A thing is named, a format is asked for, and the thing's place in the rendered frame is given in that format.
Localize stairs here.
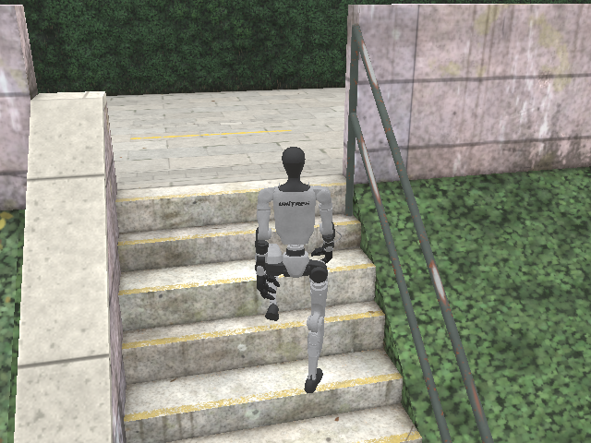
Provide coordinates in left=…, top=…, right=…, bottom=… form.
left=115, top=185, right=423, bottom=443

